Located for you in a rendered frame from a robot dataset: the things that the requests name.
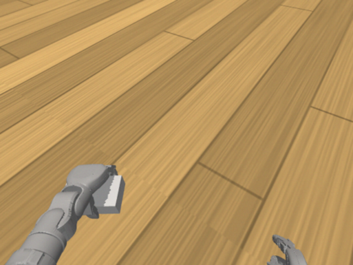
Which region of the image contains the left robot arm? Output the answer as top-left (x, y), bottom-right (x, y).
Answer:
top-left (5, 183), bottom-right (92, 265)

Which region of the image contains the small box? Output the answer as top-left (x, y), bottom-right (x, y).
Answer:
top-left (66, 176), bottom-right (125, 214)

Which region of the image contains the left robot hand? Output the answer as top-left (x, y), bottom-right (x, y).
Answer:
top-left (66, 164), bottom-right (118, 219)

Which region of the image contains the right robot hand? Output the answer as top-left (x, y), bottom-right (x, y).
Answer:
top-left (267, 235), bottom-right (308, 265)

